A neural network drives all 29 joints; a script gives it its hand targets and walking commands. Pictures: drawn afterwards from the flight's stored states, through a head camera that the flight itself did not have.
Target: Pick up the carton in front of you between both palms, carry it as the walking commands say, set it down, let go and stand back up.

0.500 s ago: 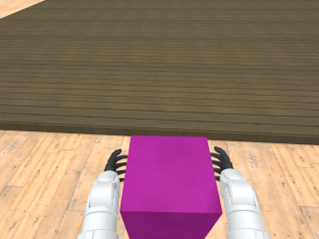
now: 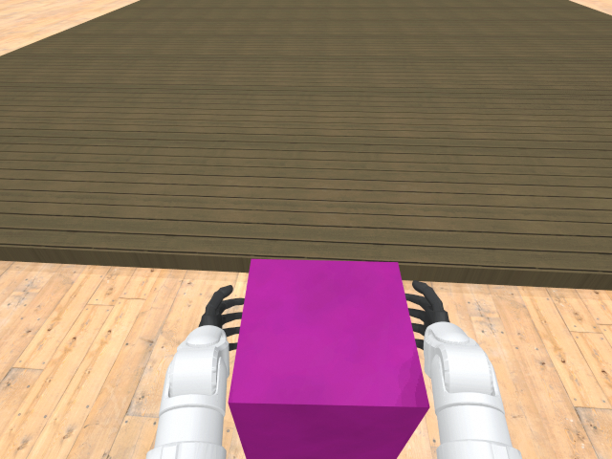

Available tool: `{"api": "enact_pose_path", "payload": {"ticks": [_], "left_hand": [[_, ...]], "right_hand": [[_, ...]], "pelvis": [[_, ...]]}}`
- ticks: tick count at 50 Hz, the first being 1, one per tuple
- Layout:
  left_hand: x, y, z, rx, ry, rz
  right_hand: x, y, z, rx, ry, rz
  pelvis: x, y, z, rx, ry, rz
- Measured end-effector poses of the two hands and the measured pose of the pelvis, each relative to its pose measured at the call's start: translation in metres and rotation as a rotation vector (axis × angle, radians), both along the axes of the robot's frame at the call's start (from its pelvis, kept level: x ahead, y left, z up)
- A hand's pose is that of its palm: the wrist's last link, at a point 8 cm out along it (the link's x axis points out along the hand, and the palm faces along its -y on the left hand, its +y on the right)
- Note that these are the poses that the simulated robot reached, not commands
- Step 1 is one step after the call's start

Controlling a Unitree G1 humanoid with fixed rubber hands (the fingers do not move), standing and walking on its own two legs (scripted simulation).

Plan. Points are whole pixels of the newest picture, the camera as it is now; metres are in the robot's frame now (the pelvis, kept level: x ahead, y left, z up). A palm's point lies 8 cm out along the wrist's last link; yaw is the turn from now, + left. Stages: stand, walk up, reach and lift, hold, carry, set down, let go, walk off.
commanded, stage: hold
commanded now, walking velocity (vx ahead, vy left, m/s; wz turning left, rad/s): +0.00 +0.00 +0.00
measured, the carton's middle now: (321, 368) +0.28 +0.00 -0.03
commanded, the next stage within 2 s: carry in 0.62 s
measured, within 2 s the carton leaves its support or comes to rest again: neither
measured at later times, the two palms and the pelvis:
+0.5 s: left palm (212, 336) +0.29 +0.15 +0.05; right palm (435, 332) +0.29 -0.15 +0.05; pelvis +0.00 +0.00 +0.00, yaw +0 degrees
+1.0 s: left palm (219, 277) +0.36 +0.15 +0.08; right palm (425, 267) +0.37 -0.15 +0.09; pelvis +0.10 -0.01 -0.02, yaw +0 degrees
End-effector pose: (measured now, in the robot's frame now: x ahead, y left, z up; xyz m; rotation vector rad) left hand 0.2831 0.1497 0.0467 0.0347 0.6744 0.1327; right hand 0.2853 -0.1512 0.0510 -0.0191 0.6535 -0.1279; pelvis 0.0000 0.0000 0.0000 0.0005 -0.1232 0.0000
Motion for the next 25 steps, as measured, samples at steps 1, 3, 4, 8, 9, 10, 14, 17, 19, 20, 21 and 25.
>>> {"api": "enact_pose_path", "payload": {"ticks": [1, 3, 4, 8, 9, 10, 14, 17, 19, 20, 21, 25], "left_hand": [[-0.0005, 0.0001, -0.0003, -0.001, 0.001, 0.001], [-0.0012, 0.0004, -0.0005, -0.003, 0.001, 0.002], [-0.0013, 0.0005, -0.0005, -0.004, 0.000, 0.002], [-0.0010, 0.0007, 0.0001, -0.008, -0.003, 0.004], [-0.0008, 0.0007, 0.0003, -0.009, -0.004, 0.005], [-0.0005, 0.0008, 0.0005, -0.009, -0.005, 0.005], [0.0005, 0.0008, 0.0009, -0.011, -0.007, 0.005], [0.0013, 0.0008, 0.0010, -0.011, -0.008, 0.004], [0.0018, 0.0008, 0.0010, -0.009, -0.007, 0.003], [0.0020, 0.0008, 0.0009, -0.009, -0.007, 0.002], [0.0022, 0.0008, 0.0009, -0.008, -0.007, 0.002], [0.0029, 0.0006, 0.0008, -0.004, -0.006, 0.000]], "right_hand": [[-0.0005, 0.0001, -0.0003, 0.001, 0.001, -0.001], [-0.0011, 0.0003, -0.0005, 0.003, 0.001, -0.002], [-0.0013, 0.0004, -0.0005, 0.004, 0.000, -0.003], [-0.0014, 0.0006, -0.0001, 0.009, -0.003, -0.007], [-0.0013, 0.0006, 0.0001, 0.010, -0.004, -0.008], [-0.0012, 0.0006, 0.0003, 0.010, -0.005, -0.009], [-0.0005, 0.0006, 0.0008, 0.011, -0.007, -0.011], [0.0003, 0.0007, 0.0009, 0.010, -0.008, -0.010], [0.0008, 0.0007, 0.0010, 0.009, -0.007, -0.009], [0.0011, 0.0006, 0.0010, 0.008, -0.007, -0.009], [0.0013, 0.0006, 0.0011, 0.007, -0.007, -0.008], [0.0023, 0.0006, 0.0010, 0.004, -0.006, -0.005]], "pelvis": [[-0.0010, 0.0001, -0.0002, 0.000, -0.001, 0.000], [-0.0028, 0.0004, -0.0005, 0.000, -0.002, 0.000], [-0.0036, 0.0005, -0.0007, 0.000, -0.003, 0.000], [-0.0061, 0.0011, -0.0012, 0.000, -0.003, -0.001], [-0.0064, 0.0013, -0.0013, 0.000, -0.003, -0.001], [-0.0067, 0.0014, -0.0013, 0.000, -0.003, -0.001], [-0.0069, 0.0018, -0.0013, 0.000, -0.002, -0.002], [-0.0062, 0.0019, -0.0012, 0.000, -0.001, -0.003], [-0.0054, 0.0019, -0.0011, 0.001, -0.001, -0.003], [-0.0049, 0.0019, -0.0010, 0.001, 0.000, -0.003], [-0.0044, 0.0019, -0.0010, 0.001, 0.000, -0.003], [-0.0022, 0.0017, -0.0006, 0.001, 0.001, -0.004]]}}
